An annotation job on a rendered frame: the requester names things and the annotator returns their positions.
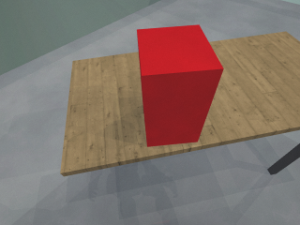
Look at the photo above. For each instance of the carton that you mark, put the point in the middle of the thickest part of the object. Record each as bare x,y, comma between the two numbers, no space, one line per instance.
180,73

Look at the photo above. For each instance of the table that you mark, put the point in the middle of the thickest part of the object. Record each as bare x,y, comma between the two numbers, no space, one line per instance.
258,95

